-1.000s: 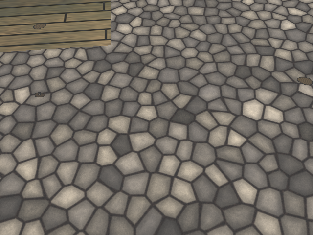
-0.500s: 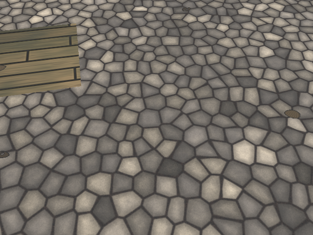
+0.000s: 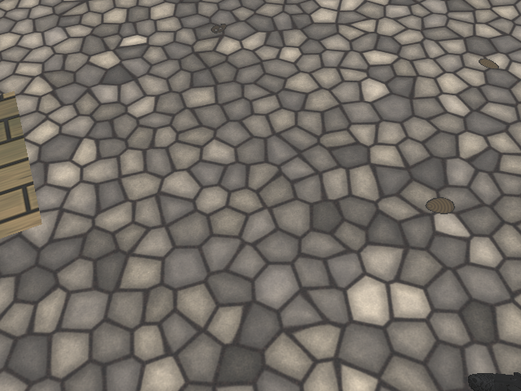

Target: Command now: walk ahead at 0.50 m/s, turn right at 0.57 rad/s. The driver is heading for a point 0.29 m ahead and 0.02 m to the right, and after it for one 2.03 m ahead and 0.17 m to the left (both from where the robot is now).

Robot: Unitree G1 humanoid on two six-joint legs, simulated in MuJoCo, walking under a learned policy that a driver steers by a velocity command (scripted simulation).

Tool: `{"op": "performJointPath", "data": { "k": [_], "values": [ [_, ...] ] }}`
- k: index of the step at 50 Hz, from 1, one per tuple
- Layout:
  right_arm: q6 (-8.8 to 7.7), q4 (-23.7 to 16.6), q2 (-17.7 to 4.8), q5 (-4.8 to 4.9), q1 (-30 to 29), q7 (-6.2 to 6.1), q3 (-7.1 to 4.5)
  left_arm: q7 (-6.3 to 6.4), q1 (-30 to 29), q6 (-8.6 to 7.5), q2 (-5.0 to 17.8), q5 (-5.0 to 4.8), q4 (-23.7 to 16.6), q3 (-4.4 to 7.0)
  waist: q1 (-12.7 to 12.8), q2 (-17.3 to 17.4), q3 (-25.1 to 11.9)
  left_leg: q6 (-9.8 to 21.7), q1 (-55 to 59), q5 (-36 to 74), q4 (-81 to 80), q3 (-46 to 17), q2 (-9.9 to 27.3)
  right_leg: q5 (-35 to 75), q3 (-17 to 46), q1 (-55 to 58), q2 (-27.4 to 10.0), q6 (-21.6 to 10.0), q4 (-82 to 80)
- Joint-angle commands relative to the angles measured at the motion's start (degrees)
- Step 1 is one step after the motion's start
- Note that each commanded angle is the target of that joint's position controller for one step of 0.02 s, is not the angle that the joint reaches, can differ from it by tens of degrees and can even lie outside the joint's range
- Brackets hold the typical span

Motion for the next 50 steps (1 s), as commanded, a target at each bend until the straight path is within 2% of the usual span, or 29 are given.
{"op": "performJointPath", "data": {
  "k": [1, 5, 7, 8, 9, 10, 11, 12, 13, 14, 16, 17, 18, 20, 23, 25, 26, 27, 28, 30, 33, 37, 40, 41, 42, 43, 45, 47, 50],
  "values": [
    [-0.59, -3.8, -3.0, 0.61, -4.0, 0.3, -0.46, 0.9, -0.3, -0.31, 10.3, -0.32, -3.5, 2.87, 0.7, -5.9, -3.2, -0.9, 10.0, 11.3, -10.2, 3.5, -4.7, 8.9, 8.6, -6.3, -10.6, -8.3, -5.8],
    [-1.47, -4.5, -5.9, 1.36, -5.2, 0.96, -1.69, 1.08, 1.8, 0.19, 9.6, -0.66, -2.7, 2.81, 0.2, -7.6, -3.3, 1.1, 12.3, 8.3, -16.0, 0.6, -5.2, 2.2, 15.9, -0.8, -13.4, -6.4, -0.3],
    [-2.01, -3.5, -7.3, 0.67, -0.6, 0.77, -2.73, 1.27, -0.1, 0.71, 8.8, -0.34, -3.3, 2.75, -3.1, -8.7, -3.8, 3.5, 17.9, 6.9, -19.7, 1.7, -5.7, 8.0, 17.1, 0.2, -11.7, -3.9, 6.5],
    [-2.34, -3.0, -8.7, -0.28, 3.3, 0.41, -3.37, 1.3, -0.4, 0.75, 6.7, -0.12, -3.9, 2.12, -5.1, -7.8, -7.2, 5.5, 25.7, 10.3, -20.9, 0.7, -3.0, 10.5, 14.8, -1.2, -8.5, -1.4, 14.2],
    [-2.31, -3.0, -12.2, -1.33, 10.1, -0.09, -4.18, 1.46, 0.5, 0.75, 3.4, 1.04, -5.5, 0.96, -7.0, 0.4, -15.7, 9.2, 39.6, 20.8, -18.6, -8.9, 8.0, -2.1, 9.5, -7.8, -4.2, 1.5, 30.6],
    [-1.07, -1.4, -14.8, -1.65, 12.3, 0.32, -4.8, 1.37, 10.2, 0.54, 1.9, -0.3, -6.4, 0.28, -2.5, 19.8, -22.3, 19.5, 53.3, 21.5, -21.3, -32.1, 20.8, -29.0, 4.1, -24.7, 1.5, 4.7, 46.1],
    [-0.46, -2.7, -9.4, -0.14, 10.5, 0.53, -3.68, 1.6, 10.6, 1.0, 8.2, -0.57, -4.4, 1.54, -3.4, 12.1, -19.4, 18.8, 50.4, 14.0, -22.5, -33.0, 20.0, -25.8, 5.6, -29.1, -3.5, 6.2, 53.2],
    [0.16, -3.5, -6.1, 0.14, 8.4, 0.2, -2.73, 1.7, 4.5, 1.75, 10.8, -0.48, -5.1, 2.43, -5.2, 6.9, -13.6, 16.7, 44.6, 14.9, -22.5, -22.9, 17.2, -21.7, 3.8, -30.4, -5.0, 7.1, 55.3],
    [0.83, -3.7, -5.1, -0.22, 5.7, 0.08, -2.2, 1.98, 1.3, 2.61, 10.6, -0.18, -5.7, 2.66, -4.6, 3.1, -10.4, 15.6, 38.5, 18.9, -23.0, -15.8, 14.5, -19.0, 1.9, -29.0, -6.7, 7.9, 54.6],
    [1.21, -2.9, -4.5, -0.26, 4.2, 0.16, -1.87, 2.16, -0.7, 3.16, 9.7, 0.33, -6.5, 2.65, -4.0, 3.2, -7.3, 15.8, 32.9, 22.6, -23.7, -12.0, 12.0, -17.7, 1.3, -27.7, -7.7, 8.2, 52.1],
    [1.04, -1.1, -4.3, -0.95, 3.3, 0.53, -1.51, 2.05, 0.8, 3.78, 4.9, 0.3, -6.1, 1.43, -1.9, 5.8, -5.9, 15.9, 25.5, 28.2, -26.3, -5.9, 8.2, -16.2, -0.3, -20.5, -7.8, 8.2, 45.0],
    [0.74, -0.5, -2.3, -1.27, 2.4, 0.71, -0.77, 2.27, 0.4, 3.84, 2.9, 1.0, -5.5, 0.78, -1.7, 3.6, -6.9, 15.6, 23.8, 30.3, -27.6, -3.0, 6.1, -14.5, -0.7, -16.2, -7.8, 8.0, 40.7],
    [0.57, 0.3, -3.6, -1.01, 0.5, 0.93, -0.93, 2.1, 1.5, 3.74, 1.1, 1.1, -5.9, 0.03, 0.4, 7.6, -7.5, 17.3, 22.6, 35.2, -27.1, -2.8, 7.5, -13.3, -1.2, -13.6, -8.6, 8.4, 33.4],
    [1.0, 1.2, -4.4, 0.38, -0.2, 1.21, -1.24, 1.71, -0.2, 3.1, 1.8, 1.77, -5.1, -0.25, -0.9, 7.8, -9.5, 17.2, 23.8, 38.7, -25.6, -0.8, 5.9, -7.1, -2.8, -8.2, -8.2, 8.8, 22.9],
    [2.19, 2.6, -7.5, 1.84, 1.7, 1.23, -1.88, 1.48, -2.8, 3.11, 3.7, 1.34, -5.0, 0.33, -1.6, 5.3, -10.4, 16.2, 24.8, 28.2, -24.2, -3.2, 5.9, 2.1, -4.3, -2.2, -6.3, 7.8, 11.5],
    [2.68, 2.9, -7.3, 2.46, 2.0, 1.12, -1.67, 1.67, -4.7, 3.2, 5.2, 1.87, -5.9, 0.79, -1.1, 4.7, -8.0, 13.0, 20.4, 12.7, -23.7, -5.1, 4.0, 8.3, -3.6, 3.6, -6.6, 5.1, 3.4],
    [2.7, 2.9, -6.2, 1.79, 3.0, 1.18, -1.25, 2.14, -5.0, 3.31, 7.7, 2.45, -7.0, 1.33, -1.6, 2.2, -8.3, 10.2, 17.1, 3.4, -21.9, -5.5, 2.2, 12.9, 0.6, 7.6, -11.5, 2.9, 3.6],
    [2.56, 2.7, -4.4, 0.72, 5.4, 1.49, -0.79, 2.78, -5.4, 3.8, 10.9, 2.75, -8.1, 2.06, -3.4, -4.8, -9.0, 7.5, 12.1, -9.7, -17.5, -2.4, -2.5, 19.4, 4.6, 11.3, -18.2, -0.5, 5.4],
    [2.91, 2.6, -2.6, 1.42, 6.7, 1.19, -0.3, 2.73, -5.7, 4.32, 10.6, 2.36, -6.7, 2.39, -3.9, -12.9, -9.3, 5.4, 12.0, -14.4, -13.3, 4.0, -6.0, 11.1, 7.0, 7.6, -20.9, -4.3, 2.5],
    [3.89, 2.3, -5.1, 1.6, 4.8, 0.57, -1.3, 2.64, -7.3, 4.07, 8.0, 1.91, -7.1, 2.1, -2.4, -13.7, -5.8, 3.9, 9.2, -14.2, -5.5, 6.3, -6.3, 10.2, 8.9, 5.5, -22.3, -5.3, 0.8],
    [5.91, 1.8, -5.6, 1.6, 6.1, 0.53, -2.38, 3.05, -8.0, 3.0, 8.4, 1.52, -6.9, 2.38, -2.2, -12.3, -5.5, 2.6, 6.9, -24.0, 7.5, 4.9, -3.8, 24.8, 8.9, 4.2, -27.1, -8.2, 1.2],
    [7.33, 1.1, -4.2, 1.94, 7.0, 1.11, -2.37, 2.86, -13.1, 3.33, 9.0, 0.71, -6.4, 2.97, -3.5, -11.1, -6.3, 2.6, 14.3, -15.3, 0.0, 8.0, -3.6, 24.3, 0.6, 0.7, -23.8, -5.3, 3.1],
    [7.58, 1.5, -5.0, 1.38, 10.3, 1.69, -3.33, 2.76, -12.8, 3.74, 7.6, -0.33, -4.8, 2.84, -5.2, -7.5, -6.6, 5.6, 24.1, -1.1, -15.2, 9.6, -6.6, 11.4, -5.4, -3.8, -20.3, -0.1, 11.2],
    [7.34, 0.5, -9.4, 0.93, 10.1, 0.97, -4.53, 2.53, -9.2, 3.71, 5.1, 0.85, -4.0, 2.35, -3.5, 4.6, -5.6, 9.1, 29.1, 13.4, -21.8, -2.5, 0.1, -2.7, -11.4, -11.7, -15.2, 5.1, 23.1],
    [6.79, -1.7, -16.5, -0.2, 10.2, 0.74, -5.73, 2.83, -13.2, 3.62, 3.0, 2.63, -7.5, 1.29, -4.4, 18.5, -4.2, 20.7, 31.5, 28.4, -26.3, -25.1, 14.9, -27.5, -10.4, -26.2, -5.8, 9.5, 37.2],
    [5.59, -1.8, -14.6, -1.91, 12.4, 1.1, -5.02, 3.25, -16.1, 3.25, 5.3, 1.94, -7.7, 1.91, -7.7, 11.5, -8.6, 25.4, 32.1, 25.4, -27.2, -27.5, 16.7, -29.9, -2.0, -27.1, -5.9, 8.8, 46.7],
    [4.46, -2.1, -11.8, -0.09, 7.2, 0.52, -4.3, 3.67, -14.2, 3.3, 7.1, 1.21, -5.7, 2.8, -4.6, 4.2, -6.5, 19.9, 31.9, 19.6, -25.0, -18.3, 10.9, -20.7, -0.4, -28.7, -8.1, 7.6, 48.3],
    [5.07, -2.7, -9.9, 1.4, 4.7, -0.58, -3.43, 4.03, -13.3, 3.32, 7.4, 1.5, -4.6, 3.19, -3.4, 4.0, -6.8, 16.9, 30.4, 20.6, -24.5, -14.7, 7.7, -14.6, -0.3, -26.2, -8.3, 8.4, 46.3],
    [5.73, -3.2, -9.6, 1.21, 5.7, -1.51, -3.35, 3.45, -11.8, 2.93, 5.5, 0.89, -3.9, 2.72, -3.4, 4.3, -8.5, 16.9, 32.3, 21.4, -24.7, -13.3, 5.8, -10.1, -0.8, -24.6, -6.5, 9.4, 43.2]
  ]
}}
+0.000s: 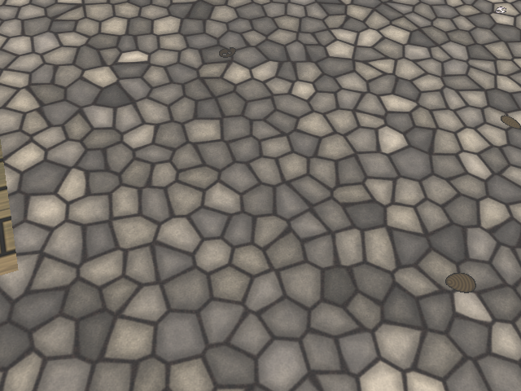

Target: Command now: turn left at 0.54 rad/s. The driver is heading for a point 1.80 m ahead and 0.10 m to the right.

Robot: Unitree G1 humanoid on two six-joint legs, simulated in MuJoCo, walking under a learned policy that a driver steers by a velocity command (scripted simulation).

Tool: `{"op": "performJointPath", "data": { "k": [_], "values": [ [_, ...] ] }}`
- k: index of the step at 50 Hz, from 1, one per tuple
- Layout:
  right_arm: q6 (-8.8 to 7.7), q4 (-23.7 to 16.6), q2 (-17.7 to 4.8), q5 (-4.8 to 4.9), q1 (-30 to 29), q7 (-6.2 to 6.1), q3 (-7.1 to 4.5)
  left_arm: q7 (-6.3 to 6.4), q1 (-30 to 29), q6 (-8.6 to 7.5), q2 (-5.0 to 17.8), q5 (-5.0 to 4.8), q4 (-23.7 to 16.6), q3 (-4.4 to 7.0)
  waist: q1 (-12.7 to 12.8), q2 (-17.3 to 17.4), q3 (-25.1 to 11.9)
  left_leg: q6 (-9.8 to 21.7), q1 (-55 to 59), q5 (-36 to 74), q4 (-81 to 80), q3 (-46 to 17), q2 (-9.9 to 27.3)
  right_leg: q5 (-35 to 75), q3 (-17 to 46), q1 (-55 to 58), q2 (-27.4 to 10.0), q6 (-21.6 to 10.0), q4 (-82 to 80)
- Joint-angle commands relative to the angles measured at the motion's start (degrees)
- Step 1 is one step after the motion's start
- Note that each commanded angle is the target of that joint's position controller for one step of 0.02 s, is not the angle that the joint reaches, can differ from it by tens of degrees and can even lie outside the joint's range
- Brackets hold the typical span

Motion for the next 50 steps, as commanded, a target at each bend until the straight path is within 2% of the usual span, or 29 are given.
{"op": "performJointPath", "data": {
  "k": [1, 5, 9, 14, 16, 17, 18, 19, 20, 21, 22, 23, 24, 28, 31, 33, 35, 36, 37, 38, 39, 40, 41, 42, 45, 47, 48, 49, 50],
  "values": [
    [-0.31, -4.4, -9.7, 0.37, -0.8, -1.27, -2.6, -0.04, -0.8, -1.18, 3.7, -0.28, -3.6, 0.92, 0.6, 7.2, -9.1, 8.7, 13.7, 24.4, -7.7, -16.8, 13.9, 4.0, 2.6, -5.0, -0.3, 0.9, -3.3],
    [0.5, -4.9, -10.5, 0.46, -0.9, -1.87, -3.03, -0.43, -2.3, -1.53, 3.5, -0.33, -3.7, 0.65, -0.1, 8.8, -7.8, 8.5, 12.4, 14.9, -8.3, -19.6, 12.8, 5.5, 3.5, -2.5, 0.4, 1.8, -13.3],
    [1.05, -5.7, -10.9, 0.27, -1.9, -1.52, -3.4, -1.2, -2.4, -2.36, 3.9, -0.55, -3.5, 0.71, -0.5, 10.0, -6.5, 9.0, 8.4, 10.2, -8.4, -23.5, 11.8, 4.5, 3.8, 2.7, 1.4, 1.5, -19.9],
    [1.66, -5.9, -9.5, 0.28, -3.6, -0.95, -2.75, -2.51, 0.0, -3.46, 4.1, -0.8, -2.7, 0.57, -0.4, 10.4, -8.4, 8.4, 8.8, 17.8, -5.0, -25.5, 11.7, 5.0, 2.2, 10.3, 0.9, -0.2, -28.8],
    [1.89, -5.8, -7.7, 0.73, -5.0, -1.08, -1.91, -3.17, 3.2, -3.97, 3.2, -0.38, -1.6, 0.25, 2.1, 9.3, -8.6, 5.8, 6.9, 16.6, -3.0, -23.7, 9.8, 15.6, 1.0, 17.9, 0.1, -2.1, -41.6],
    [1.59, -5.0, -5.2, 0.11, -2.6, -1.11, -1.02, -3.28, 3.1, -4.11, 3.8, 0.66, -1.7, -0.03, 1.2, 6.4, -9.1, 2.6, 4.5, 9.6, -1.7, -21.4, 7.6, 23.0, 4.7, 23.0, -3.9, -3.6, -45.1],
    [1.06, -3.9, -2.5, -1.62, 1.9, -0.91, -0.11, -3.17, 1.5, -4.06, 6.1, 1.74, -2.6, -0.24, -2.4, -4.1, -9.9, -0.7, 1.9, -5.1, 5.3, -14.2, 1.8, 33.8, 14.3, 25.9, -12.7, -7.3, -46.4],
    [0.71, -4.0, -3.6, -1.6, 2.2, -0.86, -0.51, -3.33, -2.0, -4.08, 4.3, 3.03, -2.5, -1.42, -4.9, -9.6, -6.7, -3.7, 1.9, -13.9, 3.6, -9.2, -0.2, 33.1, 19.5, 18.4, -16.7, -14.8, -46.7],
    [0.41, -2.8, -5.4, -2.48, 1.7, -1.0, -0.76, -3.63, -4.7, -4.22, 1.8, 2.06, -3.2, -2.17, -4.1, -7.4, -5.4, -5.5, 5.6, -9.8, 1.4, -8.1, 2.0, 25.0, 18.3, 15.6, -14.4, -15.1, -47.7],
    [0.15, -2.4, -5.7, -2.51, -0.8, -0.96, -1.02, -3.75, -3.7, -4.16, 2.4, 1.26, -2.5, -2.0, -2.5, -6.3, -4.8, -5.6, 6.5, -4.0, -1.9, -7.6, 1.7, 18.3, 15.3, 16.1, -10.4, -11.9, -47.1],
    [0.15, -2.3, -5.4, -2.45, -3.4, -1.02, -1.09, -3.69, -1.4, -4.09, 5.0, 0.49, -1.8, -1.41, -0.8, -6.1, -4.3, -5.6, 7.8, -0.6, -2.6, -7.2, 1.4, 13.9, 14.0, 15.8, -8.1, -9.7, -46.7],
    [0.25, -2.8, -5.8, -2.32, -4.7, -1.12, -1.25, -3.5, -0.5, -4.1, 6.7, 0.02, -1.4, -1.12, -0.1, -6.5, -3.0, -5.5, 7.9, 0.9, -2.8, -6.8, 1.6, 12.0, 14.8, 14.5, -8.0, -9.2, -47.0],
    [0.17, -2.9, -5.6, -1.92, -4.9, -1.17, -1.24, -3.25, -0.2, -3.99, 7.9, -0.1, -1.4, -0.98, -0.3, -6.8, -2.1, -5.2, 7.8, 0.8, -2.4, -5.9, 1.6, 11.5, 15.6, 13.5, -7.9, -9.0, -47.1],
    [-0.78, -2.0, -5.6, -1.4, -3.2, -1.63, -1.79, -2.55, 0.2, -3.07, 8.5, -0.87, -2.7, -0.66, 0.2, -5.6, -3.0, -4.6, 5.1, -0.5, -0.1, -2.7, 1.1, 16.3, 18.4, 15.5, -7.6, -10.9, -44.4],
    [-1.39, -1.9, -5.1, -0.96, -2.5, -1.44, -2.24, -2.06, 0.9, -1.92, 8.8, -1.44, -3.8, -0.13, 0.7, -3.4, -5.1, -4.4, 5.4, 1.1, 0.7, -1.8, 1.2, 22.5, 19.9, 16.1, -6.6, -12.0, -40.8],
    [-1.51, -1.8, -5.5, -0.76, -1.7, -1.2, -2.76, -1.96, 0.5, -1.21, 8.4, -1.59, -4.9, -0.02, 0.7, -1.0, -6.1, -3.2, 7.8, 3.3, -0.3, -2.4, 2.6, 22.3, 18.9, 13.7, -4.5, -10.9, -37.9],
    [-1.22, -1.8, -7.2, -0.93, -0.3, -1.2, -3.49, -2.1, 0.7, -0.83, 7.4, -1.73, -5.9, -0.19, 0.8, 4.8, -6.2, 0.4, 11.6, 6.3, -4.1, -7.1, 7.6, 16.8, 13.8, 8.0, -0.5, -8.0, -31.5],
    [-1.06, -1.7, -8.4, -1.27, 0.9, -1.29, -3.83, -2.24, 1.5, -0.65, 6.5, -1.74, -6.0, -0.41, 0.6, 9.1, -5.9, 4.4, 14.0, 10.8, -7.0, -12.8, 13.7, 10.8, 9.2, 3.5, 2.5, -5.8, -25.3],
    [-1.16, -2.1, -9.0, -1.51, 0.2, -1.53, -3.83, -2.48, 2.6, -0.56, 6.1, -1.56, -6.1, -0.35, 0.8, 14.7, -6.3, 10.0, 14.6, 18.3, -9.2, -19.6, 22.1, -3.5, 4.3, 0.4, 3.8, -4.0, -15.4],
    [-1.42, -3.1, -8.0, -1.62, -0.2, -1.91, -3.28, -2.65, 2.5, -0.44, 8.6, -1.36, -6.1, 0.66, 0.1, 12.8, -6.4, 14.0, 13.5, 24.8, -9.8, -22.0, 27.0, -12.2, 3.4, -2.1, 1.7, -2.4, -2.2],
    [-1.56, -3.7, -7.2, -1.33, -1.9, -2.27, -2.8, -2.86, 3.2, -0.09, 9.3, -1.51, -5.7, 1.31, 1.3, 7.8, -5.9, 13.6, 11.6, 25.9, -9.2, -18.9, 26.4, -11.2, 4.0, -2.3, -0.1, -1.6, 3.6],
    [-1.54, -3.9, -7.3, -0.69, -4.3, -2.37, -2.76, -2.98, 3.9, 0.49, 7.8, -1.76, -5.3, 1.01, 2.4, 5.5, -4.6, 10.9, 10.5, 23.4, -8.9, -13.7, 23.3, -8.2, 3.5, -2.2, -1.6, -1.0, 2.2],
    [-1.44, -3.7, -8.2, -0.33, -4.9, -2.37, -2.99, -3.06, 3.1, 0.84, 6.1, -1.7, -5.5, 0.34, 1.8, 5.8, -3.4, 9.3, 10.8, 22.1, -9.2, -9.9, 20.8, -4.6, 2.1, -2.9, -2.4, -0.5, -1.0],
    [-1.1, -3.4, -9.0, -0.43, -4.5, -2.4, -3.22, -3.26, 1.8, 0.98, 5.0, -1.62, -6.1, -0.16, 0.8, 6.8, -3.2, 8.8, 11.1, 22.6, -9.3, -7.1, 19.3, -2.6, 0.4, -2.3, -2.8, 0.0, -3.6],
    [0.11, -3.2, -10.1, -0.48, -4.2, -2.14, -3.65, -4.51, 0.7, 0.88, 4.3, -1.75, -8.2, -0.84, -0.4, 9.8, -5.8, 8.1, 10.5, 25.0, -8.1, -0.8, 17.8, -0.3, -3.3, 5.6, -3.2, -0.1, -14.7],
    [0.41, -2.7, -11.1, 0.24, -3.3, -1.71, -3.96, -4.92, 1.9, 0.96, 5.7, -1.85, -8.7, -0.32, -0.4, 10.5, -7.2, 7.6, 11.5, 24.7, -6.3, 0.0, 19.0, 2.2, -5.5, 9.0, -2.3, -1.0, -21.4],
    [0.41, -2.5, -11.2, 0.81, -3.7, -1.52, -3.95, -4.99, 3.7, 1.1, 6.0, -1.71, -8.4, 0.01, 0.7, 10.1, -7.6, 6.6, 11.0, 23.1, -4.5, 0.9, 19.1, 5.8, -6.8, 11.7, -1.4, -1.9, -26.4],
    [0.25, -2.3, -10.7, 1.42, -4.0, -1.38, -3.8, -4.82, 6.1, 1.24, 6.2, -1.41, -7.7, 0.39, 2.0, 9.3, -7.8, 4.8, 9.1, 19.6, -1.6, 2.6, 18.4, 10.8, -8.0, 15.9, 0.0, -3.3, -32.6],
    [-0.12, -1.0, -8.8, 1.37, -1.0, -1.07, -3.33, -4.14, 8.3, 1.31, 7.8, -1.0, -7.1, 1.18, 2.4, 5.8, -7.9, 1.1, 4.8, 12.0, 4.2, 5.7, 16.0, 16.9, -5.6, 22.0, 0.7, -5.3, -38.3]
  ]
}}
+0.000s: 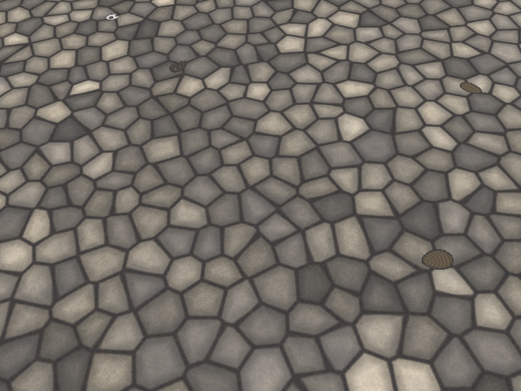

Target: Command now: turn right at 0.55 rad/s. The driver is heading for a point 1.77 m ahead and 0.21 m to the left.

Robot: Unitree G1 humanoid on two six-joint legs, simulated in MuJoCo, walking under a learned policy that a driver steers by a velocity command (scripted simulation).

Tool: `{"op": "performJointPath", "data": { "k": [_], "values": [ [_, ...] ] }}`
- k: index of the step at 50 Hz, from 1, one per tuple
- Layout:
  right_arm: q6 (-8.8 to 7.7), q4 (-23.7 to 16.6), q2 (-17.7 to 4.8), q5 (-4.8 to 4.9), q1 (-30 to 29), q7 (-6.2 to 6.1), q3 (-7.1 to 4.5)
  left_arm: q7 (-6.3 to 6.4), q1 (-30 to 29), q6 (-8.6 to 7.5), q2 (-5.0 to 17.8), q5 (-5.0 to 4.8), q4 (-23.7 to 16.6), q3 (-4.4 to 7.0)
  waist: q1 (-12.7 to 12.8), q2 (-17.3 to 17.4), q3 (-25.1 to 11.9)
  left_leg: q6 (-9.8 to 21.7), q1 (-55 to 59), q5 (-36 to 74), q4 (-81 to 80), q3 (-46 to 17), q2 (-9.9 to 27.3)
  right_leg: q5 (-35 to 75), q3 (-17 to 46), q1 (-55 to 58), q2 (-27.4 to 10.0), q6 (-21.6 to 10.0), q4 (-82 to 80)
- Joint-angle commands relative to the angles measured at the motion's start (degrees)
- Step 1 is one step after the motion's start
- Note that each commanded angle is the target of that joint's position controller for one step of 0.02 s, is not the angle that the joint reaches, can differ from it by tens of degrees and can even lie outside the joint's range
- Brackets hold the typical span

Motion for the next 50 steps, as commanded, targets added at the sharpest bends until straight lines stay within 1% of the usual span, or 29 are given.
{"op": "performJointPath", "data": {
  "k": [1, 2, 3, 4, 5, 6, 7, 10, 12, 14, 17, 20, 21, 22, 23, 24, 25, 29, 30, 31, 32, 33, 34, 35, 37, 40, 45, 48, 50],
  "values": [
    [-1.07, -2.3, -5.3, -1.67, 3.2, 0.58, -1.48, 1.58, 6.5, -0.51, 13.5, 0.34, -3.5, 4.49, 1.0, -11.1, -8.0, 1.6, -12.6, -3.8, 17.5, 1.7, 2.6, 28.1, 15.8, 18.7, -8.1, -7.6, -15.1],
    [-1.34, -6.3, -4.1, -2.76, -2.9, 0.18, -0.72, 1.36, 6.1, -1.63, 17.4, 2.4, -5.6, 4.69, 2.8, -18.6, -9.3, -1.4, -24.6, -23.5, 31.2, -4.2, -5.7, 37.8, 34.7, 17.7, -20.8, -20.9, -16.7],
    [-1.36, -6.4, -6.6, -1.58, -5.3, -0.18, -1.51, 0.82, 6.8, -2.94, 14.5, 3.29, -5.4, 3.98, 5.1, -10.6, -11.3, -1.2, -24.9, -23.0, 38.3, -10.4, -4.4, 31.9, 33.4, 16.3, -20.2, -23.2, -18.3],
    [-1.15, -5.9, -7.2, -0.65, -5.0, -0.35, -1.82, 0.85, 4.5, -3.78, 12.6, 2.86, -4.9, 3.28, 3.1, -8.7, -8.7, -0.4, -24.8, -17.8, 39.2, -11.5, -3.3, 27.0, 28.0, 14.1, -16.7, -19.8, -18.1],
    [-0.94, -4.6, -7.4, -0.96, -3.5, -0.82, -2.15, 1.24, 1.7, -3.86, 11.1, 1.69, -4.9, 3.08, 1.6, -6.0, -7.5, -0.4, -24.7, -12.8, 37.1, -11.8, -2.4, 21.9, 24.3, 13.2, -13.3, -16.4, -17.7],
    [-0.71, -4.2, -7.9, -1.42, -3.2, -1.17, -2.38, 1.67, -0.3, -3.59, 9.6, 0.72, -5.2, 2.45, 0.9, -6.5, -6.7, -0.9, -24.1, -9.4, 35.2, -12.0, -2.1, 21.8, 22.4, 12.1, -11.6, -14.7, -17.5],
    [-0.69, -3.6, -7.5, -1.48, -2.2, -0.98, -2.34, 2.07, -1.0, -3.31, 8.8, 0.77, -5.4, 1.91, 0.2, -7.4, -7.5, -1.6, -21.3, -6.8, 35.8, -11.2, -2.9, 24.4, 20.5, 10.5, -10.3, -14.4, -17.4],
    [-0.6, -1.9, -5.3, -0.64, 0.3, -0.33, -1.53, 2.72, -0.9, -3.26, 5.9, 1.65, -5.0, 0.7, 0.1, -6.9, -10.2, -2.8, -17.3, -2.8, 31.0, -9.9, -2.9, 27.2, 16.3, 11.9, -9.1, -14.4, -17.1],
    [-0.49, -1.6, -3.3, -0.66, -0.7, -0.01, -0.52, 2.82, -0.9, -3.39, 3.8, 2.03, -3.8, -0.2, 0.7, -7.1, -10.0, -2.9, -13.3, -1.3, 22.4, -9.9, -1.4, 24.1, 14.2, 11.5, -8.3, -13.7, -17.1],
    [-0.51, -1.6, -2.4, -0.7, -1.6, 0.53, 0.22, 2.57, -0.8, -3.49, 3.0, 2.71, -2.6, -0.69, 1.8, -8.5, -8.7, -2.6, -7.5, -1.4, 14.6, -9.4, -0.6, 18.5, 13.3, 9.0, -8.0, -13.6, -18.2],
    [-0.61, -1.8, -4.8, -0.11, -1.9, 0.84, -0.12, 1.83, -0.8, -3.5, 5.0, 3.14, -0.7, -0.36, 2.6, -8.7, -5.2, -1.6, -4.0, -3.0, 8.1, -8.1, -1.4, 10.8, 15.1, 6.2, -9.2, -14.3, -19.1],
    [-1.21, -1.9, -6.0, -0.42, -0.3, 0.82, -0.21, 2.05, -1.2, -3.27, 6.7, 1.71, 0.5, 0.22, 0.7, -6.0, -3.4, 0.5, -1.4, 6.2, -3.4, -7.2, -2.4, 12.2, 14.8, 6.8, -8.7, -12.4, -16.2],
    [-1.39, -2.4, -7.4, -0.84, -0.3, 0.71, -0.37, 2.3, 0.1, -3.47, 6.7, 1.76, 1.0, 0.35, 1.0, -4.1, -4.1, 1.4, 0.1, 14.1, -4.4, -9.5, -1.1, 12.5, 13.8, 7.3, -7.6, -10.5, -14.4],
    [-1.48, -3.1, -10.2, -0.94, -0.1, 0.52, -0.96, 2.52, 1.7, -3.79, 6.7, 2.57, 0.7, 0.58, 2.7, 0.3, -5.5, 2.7, 1.2, 26.1, -1.7, -12.6, 1.4, 10.4, 10.9, 7.1, -4.4, -8.4, -11.2],
    [-1.39, -2.2, -11.3, -0.08, 0.4, 0.64, -1.61, 2.78, 1.5, -3.9, 6.0, 2.86, 0.1, 0.65, 3.5, 5.5, -6.4, 5.3, -0.5, 24.9, -1.2, -15.5, 1.8, 8.8, 6.0, 7.2, -0.3, -6.3, -9.7],
    [-1.36, -2.7, -9.8, 0.33, 0.4, 0.8, -1.57, 3.09, -0.5, -3.77, 5.7, 2.9, -0.1, 0.72, 2.0, 6.5, -6.4, 6.8, -2.2, 21.8, -3.1, -17.9, 2.6, 7.8, 2.6, 7.9, 1.7, -4.6, -6.3],
    [-1.39, -3.0, -9.0, 0.06, 0.4, 0.72, -1.38, 3.35, -1.6, -3.47, 4.7, 2.63, -0.6, 0.85, 1.8, 7.8, -6.8, 8.0, -2.7, 20.1, -4.6, -21.1, 4.1, 7.1, 0.9, 7.3, 2.7, -3.8, -3.8],
    [-1.46, -4.8, -9.4, -0.38, 0.4, 0.38, -1.59, 3.11, -1.1, -2.44, 2.2, 2.2, -2.0, 1.26, 1.8, 10.4, -7.3, 11.2, -2.5, 17.3, -5.7, -28.8, 6.2, 2.1, 1.4, 3.9, 4.0, -4.2, -1.3],
    [-1.3, -5.2, -8.8, -0.03, 0.4, 0.34, -1.5, 2.73, 0.9, -2.73, 2.2, 2.31, -1.9, 1.44, 2.6, 9.1, -9.0, 10.5, -3.9, 9.4, -4.7, -28.1, 4.7, -2.4, 2.0, 6.4, 3.2, -4.9, -3.7],
    [-1.07, -6.0, -7.3, 0.38, -0.4, 0.43, -1.13, 2.39, 2.5, -3.07, 3.1, 2.25, -1.7, 1.84, 3.5, 4.8, -9.0, 8.3, -9.6, -1.5, -1.2, -24.4, 1.5, -8.8, 4.7, 10.7, 0.2, -6.7, -8.6],
    [-0.97, -7.3, -5.1, 0.64, -2.2, 0.49, -0.56, 2.18, 5.6, -3.37, 5.4, 2.07, -0.7, 2.64, 4.9, -4.1, -6.5, 4.7, -20.2, -13.4, 7.3, -16.2, -4.1, -17.7, 13.1, 15.9, -6.4, -10.1, -16.6],
    [-1.13, -9.4, -4.9, 0.84, -4.4, 0.52, -0.31, 1.74, 8.2, -4.12, 9.3, 1.89, 0.2, 3.56, 5.9, -13.0, -3.7, 3.1, -29.1, -15.5, 20.4, -10.0, -6.6, -23.8, 30.3, 17.8, -19.0, -16.5, -26.2],
    [-1.36, -10.1, -7.3, 0.58, -5.8, 0.42, -1.23, 1.79, 8.6, -5.36, 8.2, 2.53, 0.2, 2.92, 5.6, -8.7, -1.4, 2.9, -33.9, -15.5, 30.9, -13.8, -2.6, -21.5, 35.1, 16.5, -23.3, -19.3, -27.3],
    [-1.45, -9.4, -8.0, 0.69, -4.0, 0.65, -1.75, 2.17, 6.8, -6.25, 6.5, 2.12, -0.1, 2.41, 3.6, -4.4, -0.3, 3.1, -35.2, -11.9, 34.4, -15.6, -1.5, -19.5, 31.4, 16.4, -22.0, -18.2, -27.0],
    [-1.56, -8.2, -6.4, 0.58, -1.6, 1.15, -1.53, 2.77, 4.0, -7.09, 5.8, 1.18, -0.3, 2.09, 2.2, -3.8, 0.0, 2.3, -36.2, -4.7, 35.2, -15.5, 0.5, -13.1, 21.3, 18.1, -17.9, -14.3, -28.0],
    [-2.22, -9.1, -4.6, 0.8, -3.8, 2.38, -0.87, 2.89, 6.2, -7.8, 6.2, 2.0, 0.8, 2.2, 4.1, -4.7, -0.5, 0.3, -32.4, 3.2, 30.8, -11.2, 1.1, -1.3, 9.0, 17.4, -14.0, -12.4, -29.5],
    [-2.69, -11.7, -1.4, 0.85, -9.0, 3.95, 0.8, 2.19, 9.1, -7.48, 9.0, 1.4, 3.4, 3.09, 6.6, -5.0, 0.0, 0.3, -27.0, 6.8, 16.6, -7.1, 1.2, 6.8, -1.0, 18.3, -13.7, -11.7, -28.9],
    [-2.6, -12.6, -2.1, 0.95, -10.8, 4.66, 0.85, 1.55, 10.1, -7.13, 10.4, 0.42, 4.8, 3.59, 6.8, -5.9, 1.2, 2.2, -23.5, 4.9, 11.5, -4.3, 0.4, 7.2, -4.1, 18.4, -14.9, -11.0, -27.8],
    [-2.44, -13.1, -3.0, 0.88, -10.7, 5.05, 0.55, 1.31, 10.1, -6.74, 11.2, -0.36, 5.5, 3.88, 5.7, -6.5, 1.3, 4.5, -21.0, 2.4, 8.9, -3.0, -0.7, 12.7, -5.5, 19.6, -16.2, -10.0, -25.6]
  ]
}}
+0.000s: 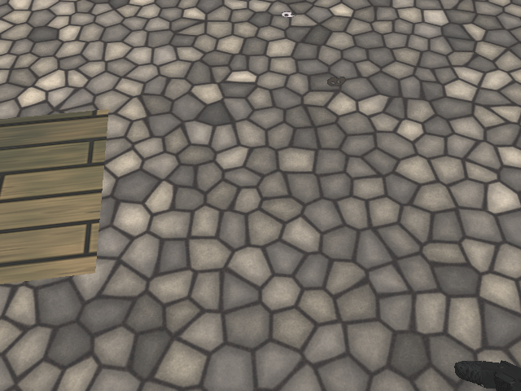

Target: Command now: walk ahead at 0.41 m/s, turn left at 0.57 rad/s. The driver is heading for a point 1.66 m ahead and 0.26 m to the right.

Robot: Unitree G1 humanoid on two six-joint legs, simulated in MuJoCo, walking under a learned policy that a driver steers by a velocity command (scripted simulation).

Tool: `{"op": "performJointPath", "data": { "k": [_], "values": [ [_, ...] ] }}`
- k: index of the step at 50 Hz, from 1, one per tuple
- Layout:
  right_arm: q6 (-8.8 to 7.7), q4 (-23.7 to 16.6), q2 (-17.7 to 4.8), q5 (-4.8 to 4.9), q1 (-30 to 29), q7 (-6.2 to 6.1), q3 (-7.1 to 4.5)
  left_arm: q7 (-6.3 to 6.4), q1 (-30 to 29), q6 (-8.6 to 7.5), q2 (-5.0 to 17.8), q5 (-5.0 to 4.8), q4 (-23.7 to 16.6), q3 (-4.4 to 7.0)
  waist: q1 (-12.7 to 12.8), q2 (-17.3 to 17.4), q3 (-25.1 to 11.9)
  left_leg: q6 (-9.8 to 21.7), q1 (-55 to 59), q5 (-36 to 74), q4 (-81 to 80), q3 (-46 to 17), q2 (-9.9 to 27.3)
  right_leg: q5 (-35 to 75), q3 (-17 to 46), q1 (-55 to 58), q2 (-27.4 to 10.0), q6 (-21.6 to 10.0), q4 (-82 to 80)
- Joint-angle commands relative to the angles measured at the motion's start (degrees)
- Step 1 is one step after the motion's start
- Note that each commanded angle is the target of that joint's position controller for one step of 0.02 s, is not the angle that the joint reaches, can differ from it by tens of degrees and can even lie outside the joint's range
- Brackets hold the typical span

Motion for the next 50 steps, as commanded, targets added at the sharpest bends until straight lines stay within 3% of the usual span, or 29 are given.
{"op": "performJointPath", "data": {
  "k": [1, 2, 3, 4, 5, 6, 7, 9, 10, 11, 13, 16, 20, 24, 27, 29, 30, 31, 32, 33, 34, 35, 36, 37, 40, 41, 44, 47, 50],
  "values": [
    [-0.79, -5.9, -5.4, -0.23, -4.5, 0.56, -1.6, -0.12, -1.9, -0.2, 11.9, -1.13, -2.4, 3.14, -2.9, -7.7, 2.0, 3.5, 2.6, -3.7, -4.3, 4.3, -3.4, 25.0, 6.1, -0.9, -15.0, -10.0, -1.4],
    [-0.62, -4.7, -6.8, -0.47, 0.4, 0.43, -2.64, -0.02, -3.1, 0.01, 12.4, -1.55, -2.4, 3.22, -6.6, -7.3, -1.3, 5.2, 10.8, -2.8, -7.4, 6.2, -6.1, 37.4, 3.1, -2.1, -13.9, -8.6, 6.7],
    [-0.28, -1.8, -10.0, -0.36, 9.7, -0.12, -4.59, 0.11, -2.9, 0.02, 11.2, -1.7, -2.4, 2.69, -11.4, -5.5, -6.9, 7.4, 25.1, -0.1, -9.9, 7.3, -9.6, 44.7, -0.1, -6.8, -11.4, -6.7, 19.4],
    [0.29, 0.8, -13.9, 0.22, 20.9, -1.21, -6.49, 0.3, -2.5, -0.46, 8.2, -0.05, -3.6, 1.34, -16.3, -0.3, -12.2, 10.5, 43.2, -0.2, -10.6, -3.1, -4.4, 28.1, 0.1, -21.9, -9.1, -3.7, 36.8],
    [-0.58, -0.2, -19.9, 0.02, 18.8, -1.8, -6.55, 0.16, -0.6, -1.67, 0.2, 1.85, -7.5, -1.19, -10.1, 15.6, -16.0, 19.2, 53.2, -15.5, -20.0, -38.0, 11.5, -14.4, 6.2, -43.9, 0.8, -0.5, 56.0],
    [-2.02, -1.7, -14.8, -0.44, 17.9, -1.19, -4.87, -0.27, -4.5, -3.1, 6.4, -0.91, -7.0, -0.14, -13.4, 6.5, -19.1, 21.0, 51.6, -20.2, -28.2, -46.8, 16.5, -12.3, 17.7, -48.3, 1.0, -0.8, 62.2],
    [-2.89, -0.4, -11.5, -0.96, 16.1, -0.83, -3.78, -0.58, -7.6, -3.5, 8.5, -2.74, -8.1, 0.5, -12.7, 5.3, -11.6, 18.8, 46.5, -14.6, -27.9, -37.0, 15.5, -6.9, 17.2, -51.9, -1.6, -2.1, 62.0],
    [-3.62, 0.3, -7.8, -1.1, 10.4, -0.79, -2.65, -0.18, -6.7, -3.56, 7.2, -0.63, -6.4, 0.17, -8.4, 2.6, -5.9, 15.5, 33.7, -2.2, -27.4, -23.1, 10.4, 1.9, 17.4, -46.3, -6.1, -2.9, 54.5],
    [-4.16, 0.1, -6.5, -1.85, 8.2, -0.88, -2.12, -0.33, -4.9, -2.87, 7.2, -0.54, -5.4, 0.29, -6.6, 3.5, -4.5, 14.6, 28.7, 1.6, -29.4, -19.3, 8.7, 5.1, 18.2, -42.0, -7.3, -2.9, 52.8],
    [-4.78, 0.6, -6.5, -2.23, 7.4, -1.02, -2.12, -0.56, -3.6, -2.1, 6.5, -0.68, -4.4, 0.19, -5.6, 4.3, -4.2, 14.6, 26.1, 6.3, -30.9, -16.7, 8.2, 7.0, 18.0, -39.5, -7.1, -2.5, 52.0],
    [-5.91, 2.2, -6.8, -2.24, 7.5, -1.29, -2.25, -0.69, -2.8, -0.76, 4.9, -0.52, -3.3, -0.12, -4.7, 2.2, -2.5, 13.9, 24.8, 15.0, -32.4, -9.9, 7.1, 9.8, 18.1, -39.7, -6.4, -1.4, 49.2],
    [-6.47, 4.4, -6.7, -2.65, 9.7, -1.96, -2.33, -0.53, -7.3, -0.53, 3.2, -0.56, -4.3, -0.5, -6.4, 1.1, 0.5, 11.6, 25.6, 20.5, -33.5, -2.5, 5.2, 17.8, 20.2, -43.1, -3.8, -0.7, 40.7],
    [-6.38, 6.0, -7.9, -2.2, 11.0, -2.85, -2.38, -1.89, -14.2, -1.3, 1.0, -0.53, -6.1, -1.47, -9.1, 1.3, 2.6, 8.6, 27.0, 19.4, -36.0, 3.1, 4.6, 28.5, 16.5, -40.0, -1.5, -1.7, 25.0],
    [-5.01, 8.7, -9.0, -1.53, 14.8, -3.52, -2.84, -3.76, -20.2, -1.74, -0.2, -0.47, -9.1, -2.18, -11.2, 0.1, 4.5, 8.0, 36.6, 26.2, -33.3, 5.0, 7.8, 25.7, 14.5, -43.9, -0.6, -3.8, 17.8],
    [-3.31, 8.9, -10.9, -1.49, 14.2, -4.4, -3.32, -4.72, -19.6, -1.55, 1.4, -0.35, -10.7, -1.54, -9.0, 2.5, 1.0, 7.1, 42.2, 49.4, -24.7, 6.8, 8.9, 16.8, 10.2, -40.2, 3.0, -6.6, 16.9],
    [-2.18, 8.4, -12.4, -1.65, 13.7, -5.22, -3.6, -4.49, -12.1, -0.9, 4.7, -0.37, -9.8, 0.13, -4.4, 4.9, -5.1, 6.1, 42.7, 65.2, -11.5, 7.9, 8.5, 11.0, 7.8, -29.7, 6.9, -9.4, 17.8],
    [-1.99, 7.9, -12.4, -1.39, 12.5, -5.49, -3.45, -3.78, -3.7, -0.76, 7.5, -0.53, -8.3, 1.65, 0.6, 3.7, -9.5, 4.7, 36.6, 62.5, 0.5, 9.0, 6.9, 14.1, 8.9, -16.3, 8.2, -11.8, 13.9],
    [-2.72, 6.8, -10.0, -2.39, 13.7, -5.53, -2.35, -2.56, 4.5, -0.01, 11.7, -0.55, -7.2, 2.98, 3.5, -3.0, -15.7, 2.9, 22.2, 39.7, 18.0, 8.8, 3.7, 15.6, 22.3, 2.3, -0.4, -15.5, 13.5],
    [-4.51, 4.2, -2.6, -2.92, 19.8, -4.05, 0.14, -2.47, 3.0, -0.55, 15.4, -0.67, -8.2, 3.65, -3.1, -17.4, -22.5, -1.2, -3.7, -18.2, 39.7, 1.7, -10.3, 6.5, 57.6, 21.8, -15.7, -28.8, 8.3],
    [-6.71, 4.0, -8.3, -1.27, 13.8, -2.86, -0.85, -2.3, 4.1, -0.74, 9.8, -0.4, -8.5, 2.28, 1.4, -8.9, -24.9, 0.2, -10.2, -18.7, 43.6, -9.5, -8.2, 1.9, 60.7, 24.1, -15.1, -27.0, 2.8],
    [-7.78, 1.8, -9.8, 0.69, 8.6, -2.19, -1.12, -1.99, 1.8, -0.94, 7.6, -0.03, -8.5, 1.63, 1.3, -5.8, -16.4, 1.3, -13.1, -13.9, 40.3, -9.3, -5.3, 3.8, 51.6, 17.5, -13.5, -23.7, 1.5],
    [-8.25, 1.1, -8.5, -0.35, 5.9, -2.44, -0.73, -2.01, -1.9, -1.04, 6.7, -0.26, -8.9, 1.21, -1.5, 2.1, -9.3, 2.0, -11.4, -10.4, 34.0, -7.9, -2.8, 9.5, 45.1, 7.4, -10.7, -21.0, 0.1],
    [-8.24, 1.0, -8.6, -1.58, 6.4, -2.7, -1.01, -1.85, -4.9, -1.2, 6.1, -0.28, -9.5, 1.04, -4.0, 1.3, -6.4, 1.1, -8.9, -8.8, 29.3, -7.6, -1.5, 16.8, 42.1, 0.7, -9.4, -21.4, -0.4],
    [-7.68, 1.2, -8.9, -2.09, 7.6, -2.65, -1.21, -1.61, -6.8, -1.22, 5.4, 0.44, -10.3, 0.67, -5.8, -0.3, -4.9, 0.2, -5.2, -8.2, 27.8, -7.6, -0.7, 21.8, 39.8, -4.8, -8.0, -21.6, -1.8],
    [-5.94, 1.9, -6.9, -2.92, 9.9, -2.92, -0.71, -0.8, -8.0, -1.25, 6.1, 0.13, -9.9, 0.81, -7.9, -1.5, -3.0, -3.0, -2.2, -6.1, 19.8, -5.2, 0.1, 27.3, 34.0, -13.8, -5.7, -21.3, -4.0],
    [-5.66, 1.1, -6.1, -2.87, 8.2, -3.05, -0.19, -0.46, -7.6, -1.19, 7.3, 0.09, -9.5, 1.17, -7.5, -2.7, -1.8, -4.1, -1.4, -4.6, 15.1, -4.3, -0.1, 29.3, 32.3, -16.9, -5.1, -21.2, -4.0],
    [-5.79, -0.3, -4.0, -2.92, 0.6, -2.89, 0.77, 0.39, -6.0, -0.38, 8.2, -0.56, -8.4, 1.55, -4.3, -4.2, -1.6, -5.1, 4.1, 10.0, -0.1, -2.6, -2.8, 22.1, 27.2, -21.3, 0.1, -16.6, -2.5],
    [-6.29, -1.2, -5.0, -1.66, -3.7, -2.4, 0.36, 0.58, -2.4, 0.33, 8.7, -0.81, -7.0, 1.67, -2.0, -5.9, -3.0, -4.9, 7.4, 16.0, -8.2, -3.5, -5.5, 15.8, 30.8, -18.6, -0.9, -14.8, -0.2],
    [-6.89, -1.3, -7.5, -1.14, -3.0, -2.09, -0.99, 0.7, -2.0, 0.67, 7.8, -0.94, -6.7, 1.54, -3.3, -8.1, -3.3, -2.8, 9.3, 11.7, -12.4, -6.1, -5.4, 10.7, 36.9, -13.4, -3.4, -13.0, 4.7]
  ]
}}
Velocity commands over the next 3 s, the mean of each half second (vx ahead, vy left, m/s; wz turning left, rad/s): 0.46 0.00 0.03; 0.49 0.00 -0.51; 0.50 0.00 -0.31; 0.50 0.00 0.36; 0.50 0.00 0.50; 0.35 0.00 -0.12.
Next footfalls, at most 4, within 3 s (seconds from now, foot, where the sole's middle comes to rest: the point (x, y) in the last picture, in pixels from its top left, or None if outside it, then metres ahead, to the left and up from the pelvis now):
0.06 left None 0.16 0.14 -0.77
0.60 right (317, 376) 0.50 -0.05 -0.77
1.06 left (269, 265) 0.80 0.10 -0.77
1.56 right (388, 242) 0.92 -0.24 -0.77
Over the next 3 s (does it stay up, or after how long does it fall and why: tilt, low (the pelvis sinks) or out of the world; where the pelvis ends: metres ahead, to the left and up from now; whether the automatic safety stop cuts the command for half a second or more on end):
stays up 1.55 -0.23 0.01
